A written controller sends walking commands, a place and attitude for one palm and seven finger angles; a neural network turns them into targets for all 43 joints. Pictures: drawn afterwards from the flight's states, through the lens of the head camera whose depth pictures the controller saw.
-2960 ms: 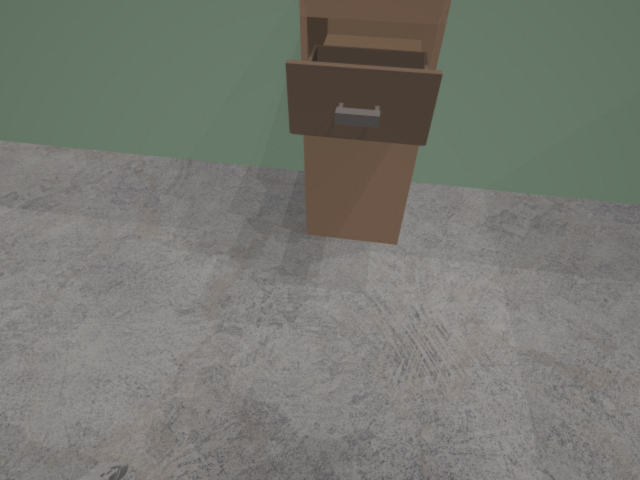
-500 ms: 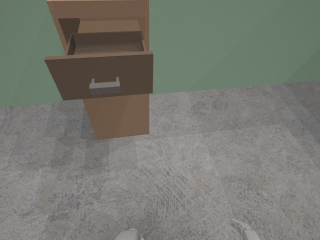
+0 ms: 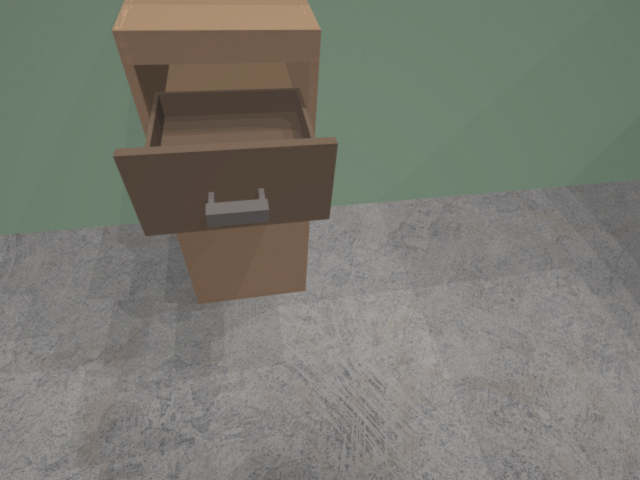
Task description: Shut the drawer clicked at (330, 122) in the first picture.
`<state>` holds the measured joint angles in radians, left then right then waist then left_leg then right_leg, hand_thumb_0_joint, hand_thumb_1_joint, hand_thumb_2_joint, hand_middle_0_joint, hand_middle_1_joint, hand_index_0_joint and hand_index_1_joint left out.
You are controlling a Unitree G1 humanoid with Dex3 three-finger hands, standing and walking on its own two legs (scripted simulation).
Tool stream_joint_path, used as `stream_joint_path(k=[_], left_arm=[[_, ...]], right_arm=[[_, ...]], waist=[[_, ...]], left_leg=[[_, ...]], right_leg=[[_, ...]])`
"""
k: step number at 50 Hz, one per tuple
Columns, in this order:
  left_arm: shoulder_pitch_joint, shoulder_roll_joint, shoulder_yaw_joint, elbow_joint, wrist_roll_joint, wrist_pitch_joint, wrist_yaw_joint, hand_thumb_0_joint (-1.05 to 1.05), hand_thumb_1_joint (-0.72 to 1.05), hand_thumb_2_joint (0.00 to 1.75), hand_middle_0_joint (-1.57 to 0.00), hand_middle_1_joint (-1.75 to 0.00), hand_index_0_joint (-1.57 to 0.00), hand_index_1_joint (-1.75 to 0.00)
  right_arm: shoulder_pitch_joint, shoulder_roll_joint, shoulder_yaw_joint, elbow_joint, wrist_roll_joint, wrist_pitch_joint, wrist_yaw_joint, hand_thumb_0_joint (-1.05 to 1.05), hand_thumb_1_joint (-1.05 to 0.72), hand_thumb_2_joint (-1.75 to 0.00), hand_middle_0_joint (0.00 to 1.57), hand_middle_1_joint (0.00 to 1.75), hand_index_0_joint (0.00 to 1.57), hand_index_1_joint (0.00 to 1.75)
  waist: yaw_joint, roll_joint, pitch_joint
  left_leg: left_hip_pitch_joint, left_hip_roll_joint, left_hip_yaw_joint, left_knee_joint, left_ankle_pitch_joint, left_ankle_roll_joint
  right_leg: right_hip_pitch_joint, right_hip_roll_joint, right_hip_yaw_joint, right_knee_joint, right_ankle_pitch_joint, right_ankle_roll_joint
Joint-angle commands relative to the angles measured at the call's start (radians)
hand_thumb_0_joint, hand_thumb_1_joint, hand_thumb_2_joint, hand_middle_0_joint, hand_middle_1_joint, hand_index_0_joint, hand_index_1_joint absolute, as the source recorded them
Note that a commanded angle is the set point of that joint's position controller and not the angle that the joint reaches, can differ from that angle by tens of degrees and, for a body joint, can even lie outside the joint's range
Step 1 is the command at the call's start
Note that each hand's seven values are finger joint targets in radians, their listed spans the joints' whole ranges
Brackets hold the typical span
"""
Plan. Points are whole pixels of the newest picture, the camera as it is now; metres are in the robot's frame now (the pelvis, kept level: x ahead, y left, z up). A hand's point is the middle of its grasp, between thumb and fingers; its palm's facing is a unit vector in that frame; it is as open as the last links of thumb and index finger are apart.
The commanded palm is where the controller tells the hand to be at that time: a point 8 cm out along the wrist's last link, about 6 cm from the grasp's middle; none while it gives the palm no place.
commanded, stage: turn to face it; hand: left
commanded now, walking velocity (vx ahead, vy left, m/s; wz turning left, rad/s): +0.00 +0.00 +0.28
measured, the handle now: (237, 203) +0.54 +0.15 +0.01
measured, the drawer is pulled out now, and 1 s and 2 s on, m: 0.30 0.30 0.30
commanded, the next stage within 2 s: take the last steps up to it in 0.26 s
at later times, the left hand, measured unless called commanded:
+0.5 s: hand out of the picture -0.06 +0.14 -0.17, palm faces +0.23 -0.94 -0.25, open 7.4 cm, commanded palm none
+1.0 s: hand out of the picture +0.06 +0.18 -0.18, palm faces +0.17 -0.97 -0.15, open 7.4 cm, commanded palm none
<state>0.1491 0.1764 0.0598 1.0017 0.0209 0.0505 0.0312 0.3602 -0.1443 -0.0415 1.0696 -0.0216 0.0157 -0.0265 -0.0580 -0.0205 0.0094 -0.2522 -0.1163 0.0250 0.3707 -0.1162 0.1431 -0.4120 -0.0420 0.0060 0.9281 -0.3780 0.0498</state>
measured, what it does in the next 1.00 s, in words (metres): steps on the spot: right foot, then left foot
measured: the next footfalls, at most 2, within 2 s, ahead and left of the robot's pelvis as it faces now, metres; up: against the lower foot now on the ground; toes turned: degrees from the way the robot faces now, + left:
right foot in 0.34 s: -0.01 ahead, -0.14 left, +0.00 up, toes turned +5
left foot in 0.70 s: +0.00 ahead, +0.11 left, +0.00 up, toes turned +16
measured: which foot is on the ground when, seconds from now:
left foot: down 0.00-0.34, up 0.36-0.68, down 0.70-1.00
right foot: up 0.00-0.32, down 0.34-0.72, up 0.74-1.00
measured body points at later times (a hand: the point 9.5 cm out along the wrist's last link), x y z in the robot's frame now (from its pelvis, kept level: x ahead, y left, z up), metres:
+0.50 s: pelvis -0.03 -0.04 +0.00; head -0.02 -0.05 +0.45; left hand -0.07 +0.19 -0.15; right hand +0.04 -0.29 -0.15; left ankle -0.04 +0.06 -0.69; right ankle -0.05 -0.15 -0.74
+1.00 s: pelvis +0.07 -0.01 +0.00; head +0.08 +0.02 +0.45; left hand +0.05 +0.23 -0.17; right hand +0.05 -0.24 -0.14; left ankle -0.04 +0.10 -0.74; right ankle +0.17 -0.15 -0.67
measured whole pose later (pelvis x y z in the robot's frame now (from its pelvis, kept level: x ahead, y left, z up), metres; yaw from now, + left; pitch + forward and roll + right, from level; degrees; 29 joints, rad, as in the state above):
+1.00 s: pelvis +0.07 -0.01 +0.00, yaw +7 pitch -1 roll -1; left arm 0.25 0.22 0.08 1.08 0.03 0.02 -0.03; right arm 0.39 -0.12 -0.04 1.12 -0.03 -0.06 -0.04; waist 0.00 -0.06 0.05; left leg 0.02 0.08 0.15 0.34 -0.33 -0.03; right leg -0.58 -0.11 -0.07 0.97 -0.20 0.01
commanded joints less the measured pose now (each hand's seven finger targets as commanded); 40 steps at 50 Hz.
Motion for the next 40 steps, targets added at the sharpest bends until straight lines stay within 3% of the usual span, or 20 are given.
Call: stream_joint_path(k=[1, 9, 12, 14, 15, 16, 17, 18, 20, 22, 26, 29, 31, 33, 34, 35, 36, 37, 39, 40], left_arm=[[0.026, 0.073, 0.018, -0.058, -0.003, -0.01, 0.007, 0.0, 0.9, 0.9, -0.2, -0.3, -0.2, -0.3], [0.088, 0.065, 0.013, -0.047, -0.006, -0.011, 0.014, 0.0, 0.9, 0.9, -0.2, -0.3, -0.2, -0.3], [0.147, 0.065, 0.01, -0.031, -0.009, -0.013, 0.019, 0.0, 0.9, 0.9, -0.2, -0.3, -0.2, -0.3], [0.197, 0.069, 0.011, -0.015, -0.01, -0.019, 0.022, 0.0, 0.9, 0.9, -0.2, -0.3, -0.2, -0.3], [0.226, 0.084, 0.012, -0.007, -0.009, -0.025, 0.025, 0.0, 0.9, 0.9, -0.2, -0.3, -0.2, -0.3], [0.229, 0.119, 0.018, -0.01, -0.003, -0.029, 0.029, 0.0, 0.9, 0.9, -0.2, -0.3, -0.2, -0.3], [0.206, 0.171, 0.026, -0.025, 0.006, -0.031, 0.029, 0.0, 0.9, 0.9, -0.2, -0.3, -0.2, -0.3], [0.137, 0.187, 0.026, -0.06, 0.006, -0.03, 0.028, 0.0, 0.9, 0.9, -0.2, -0.3, -0.2, -0.3], [0.05, 0.112, 0.012, -0.071, -0.005, -0.052, 0.024, 0.0, 0.9, 0.9, -0.2, -0.3, -0.2, -0.3], [0.111, 0.085, 0.0, -0.043, -0.006, -0.07, 0.015, 0.0, 0.9, 0.9, -0.2, -0.3, -0.2, -0.3], [0.305, 0.1, 0.0, 0.038, 0.01, -0.093, 0.0, 0.0, 0.9, 0.9, -0.2, -0.3, -0.2, -0.3], [0.348, 0.121, 0.004, 0.067, 0.015, -0.09, -0.006, 0.0, 0.9, 0.9, -0.2, -0.3, -0.2, -0.3], [0.341, 0.125, 0.005, 0.082, 0.011, -0.087, -0.013, 0.0, 0.9, 0.9, -0.2, -0.3, -0.2, -0.3], [0.313, 0.11, 0.004, 0.092, 0.0, -0.084, -0.017, 0.0, 0.9, 0.9, -0.2, -0.3, -0.2, -0.3], [0.309, 0.078, -0.001, 0.092, -0.005, -0.084, -0.02, 0.0, 0.9, 0.9, -0.2, -0.3, -0.2, -0.3], [0.306, 0.029, -0.01, 0.077, -0.009, -0.086, -0.029, 0.0, 0.9, 0.9, -0.2, -0.3, -0.2, -0.3], [0.231, 0.038, -0.012, 0.04, 0.001, -0.087, -0.032, 0.0, 0.9, 0.9, -0.2, -0.3, -0.2, -0.3], [0.182, 0.069, -0.001, 0.018, 0.012, -0.078, -0.032, 0.0, 0.9, 0.9, -0.2, -0.3, -0.2, -0.3], [0.162, 0.048, 0.01, 0.045, 0.014, -0.067, -0.042, 0.0, 0.9, 0.9, -0.2, -0.3, -0.2, -0.3], [0.179, 0.036, 0.012, 0.052, 0.012, -0.065, -0.051, 0.0, 0.9, 0.9, -0.2, -0.3, -0.2, -0.3]], right_arm=[[0.026, -0.177, -0.038, -0.058, -0.002, -0.014, -0.009, 0.0, -0.9, -0.9, 0.2, 0.3, 0.2, 0.3], [0.0, -0.186, -0.05, -0.064, -0.005, -0.001, -0.004, 0.0, -0.9, -0.9, 0.2, 0.3, 0.2, 0.3], [-0.027, -0.186, -0.052, -0.069, -0.002, 0.003, 0.003, 0.0, -0.9, -0.9, 0.2, 0.3, 0.2, 0.3], [-0.045, -0.177, -0.052, -0.074, 0.003, 0.007, 0.008, 0.0, -0.9, -0.9, 0.2, 0.3, 0.2, 0.3], [-0.058, -0.163, -0.05, -0.077, 0.008, 0.009, 0.011, 0.0, -0.9, -0.9, 0.2, 0.3, 0.2, 0.3], [-0.062, -0.134, -0.047, -0.085, 0.014, 0.01, 0.015, 0.0, -0.9, -0.9, 0.2, 0.3, 0.2, 0.3], [-0.071, -0.108, -0.043, -0.102, 0.018, 0.01, 0.016, 0.0, -0.9, -0.9, 0.2, 0.3, 0.2, 0.3], [-0.083, -0.123, -0.051, -0.111, 0.007, 0.013, 0.014, 0.0, -0.9, -0.9, 0.2, 0.3, 0.2, 0.3], [-0.063, -0.129, -0.054, -0.08, -0.006, 0.023, 0.021, 0.0, -0.9, -0.9, 0.2, 0.3, 0.2, 0.3], [-0.053, -0.11, -0.047, -0.075, -0.007, 0.011, 0.028, 0.0, -0.9, -0.9, 0.2, 0.3, 0.2, 0.3], [-0.17, -0.091, -0.033, -0.106, -0.012, -0.015, 0.033, 0.0, -0.9, -0.9, 0.2, 0.3, 0.2, 0.3], [-0.229, -0.07, -0.024, -0.123, -0.009, -0.03, 0.033, 0.0, -0.9, -0.9, 0.2, 0.3, 0.2, 0.3], [-0.196, -0.056, -0.017, -0.104, -0.006, -0.038, 0.029, 0.0, -0.9, -0.9, 0.2, 0.3, 0.2, 0.3], [-0.101, -0.059, -0.013, -0.061, -0.004, -0.051, 0.019, 0.0, -0.9, -0.9, 0.2, 0.3, 0.2, 0.3], [-0.018, -0.103, -0.023, -0.025, -0.004, -0.061, 0.009, 0.0, -0.9, -0.9, 0.2, 0.3, 0.2, 0.3], [0.092, -0.202, -0.049, 0.006, -0.009, -0.069, -0.003, 0.0, -0.9, -0.9, 0.2, 0.3, 0.2, 0.3], [0.185, -0.272, -0.068, 0.02, -0.012, -0.065, -0.012, 0.0, -0.9, -0.9, 0.2, 0.3, 0.2, 0.3], [0.18, -0.274, -0.067, 0.019, -0.011, -0.06, -0.014, 0.0, -0.9, -0.9, 0.2, 0.3, 0.2, 0.3], [0.089, -0.171, -0.039, 0.019, -0.012, -0.071, -0.021, 0.0, -0.9, -0.9, 0.2, 0.3, 0.2, 0.3], [0.052, -0.145, -0.032, 0.006, -0.011, -0.077, -0.021, 0.0, -0.9, -0.9, 0.2, 0.3, 0.2, 0.3]], waist=[[0.026, 0.092, -0.007], [0.033, 0.083, -0.028], [0.049, 0.084, -0.023], [0.065, 0.086, -0.016], [0.073, 0.063, -0.01], [0.067, -0.035, 0.01], [0.061, -0.165, 0.026], [0.056, -0.191, 0.069], [0.014, -0.136, 0.09], [0.017, -0.067, 0.111], [0.099, -0.098, 0.121], [0.122, -0.126, 0.124], [0.104, -0.136, 0.107], [0.056, -0.13, 0.074], [0.021, -0.023, 0.022], [-0.021, 0.213, -0.047], [-0.063, 0.261, -0.027], [-0.063, 0.16, 0.016], [-0.017, 0.127, 0.142], [0.009, 0.118, 0.158]], left_leg=[[0.08, 0.33, -0.41, -0.163, -0.09, 0.044], [0.044, 0.31, -0.46, -0.185, -0.178, 0.033], [0.005, 0.279, -0.436, -0.192, -0.187, -0.001], [-0.057, 0.24, -0.395, -0.183, -0.209, -0.057], [-0.118, 0.208, -0.357, -0.149, -0.224, -0.095], [-0.188, 0.145, -0.278, -0.034, -0.233, -0.134], [-0.216, 0.05, -0.148, 0.143, -0.242, -0.159], [-0.188, 0.033, -0.085, 0.367, -0.307, -0.161], [-0.195, 0.083, -0.078, 0.596, -0.261, -0.152], [-0.238, 0.111, -0.041, 0.647, -0.215, -0.15], [-0.314, 0.162, 0.01, 0.503, -0.272, -0.147], [-0.242, 0.169, 0.048, 0.368, -0.336, -0.143], [-0.122, 0.151, 0.089, 0.256, -0.29, -0.142], [0.096, 0.132, 0.12, 0.074, -0.173, -0.142], [0.272, 0.197, 0.046, 0.01, -0.152, -0.125], [0.436, 0.427, -0.255, -0.049, -0.17, -0.053], [0.459, 0.589, -0.418, -0.131, -0.082, 0.028], [0.387, 0.624, -0.402, -0.134, -0.082, 0.06], [0.228, 0.549, -0.264, -0.166, -0.029, 0.023], [0.18, 0.515, -0.2, -0.176, 0.007, 0.007]], right_leg=[[-0.051, 0.001, 0.021, -0.05, -0.046, -0.009], [0.069, 0.035, 0.02, -0.199, -0.065, -0.036], [0.16, 0.047, 0.002, -0.335, -0.03, -0.049], [0.278, 0.044, -0.016, -0.498, 0.062, -0.059], [0.355, 0.013, 0.014, -0.597, 0.108, -0.073], [0.371, -0.101, 0.13, -0.665, 0.05, -0.114], [0.302, -0.259, 0.288, -0.732, -0.017, -0.186], [0.157, -0.37, 0.343, -0.789, -0.004, -0.261], [0.113, -0.255, 0.216, -0.792, 0.035, -0.226], [0.169, -0.208, 0.155, -0.78, 0.059, -0.204], [0.337, -0.225, 0.167, -0.74, 0.069, -0.222], [0.319, -0.234, 0.182, -0.721, 0.085, -0.239], [0.276, -0.197, 0.135, -0.684, 0.123, -0.219], [0.18, -0.133, 0.07, -0.585, 0.138, -0.166], [0.088, -0.096, 0.028, -0.44, 0.152, -0.132], [-0.102, -0.015, -0.057, -0.203, 0.032, -0.08], [-0.246, 0.013, -0.088, 0.0, -0.169, -0.064], [-0.258, -0.024, -0.03, 0.105, -0.181, -0.077], [-0.269, -0.073, 0.009, 0.19, -0.042, -0.068], [-0.249, -0.081, 0.003, 0.198, 0.013, -0.059]])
